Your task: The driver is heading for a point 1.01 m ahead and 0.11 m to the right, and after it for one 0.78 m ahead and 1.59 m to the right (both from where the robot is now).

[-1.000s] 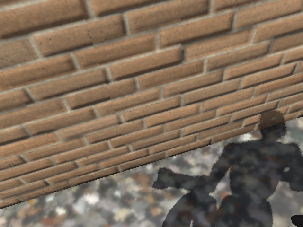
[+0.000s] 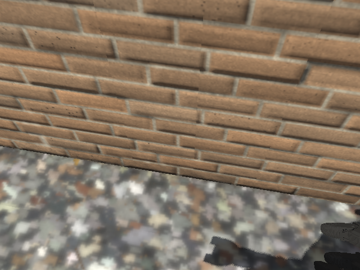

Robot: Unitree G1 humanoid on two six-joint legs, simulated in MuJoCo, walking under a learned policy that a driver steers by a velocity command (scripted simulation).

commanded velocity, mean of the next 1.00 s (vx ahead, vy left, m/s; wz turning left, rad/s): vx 0.05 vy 0.14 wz -0.23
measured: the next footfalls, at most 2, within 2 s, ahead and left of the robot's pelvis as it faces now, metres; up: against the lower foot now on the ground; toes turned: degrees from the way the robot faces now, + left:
left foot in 0.02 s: +0.07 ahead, +0.12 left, +0.00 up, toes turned +6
right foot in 0.32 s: +0.15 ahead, -0.09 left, +0.00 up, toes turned +13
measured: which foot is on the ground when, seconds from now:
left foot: up 0.00-0.00, down 0.02-0.30, up 0.32-0.56, down 0.58-1.00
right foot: down 0.00-0.02, up 0.04-0.30, down 0.32-0.58, up 0.60-1.00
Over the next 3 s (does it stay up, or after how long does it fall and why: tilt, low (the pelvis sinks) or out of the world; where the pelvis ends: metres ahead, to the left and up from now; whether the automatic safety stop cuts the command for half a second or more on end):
stays up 0.03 0.17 0.01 its command is cut before an obstacle from the start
